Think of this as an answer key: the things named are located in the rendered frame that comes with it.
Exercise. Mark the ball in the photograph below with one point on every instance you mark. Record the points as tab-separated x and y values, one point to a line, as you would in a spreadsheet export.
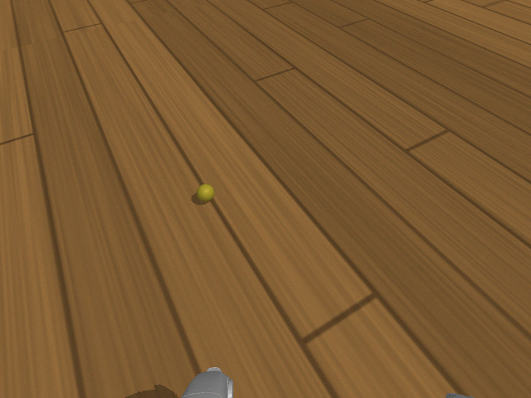
205	192

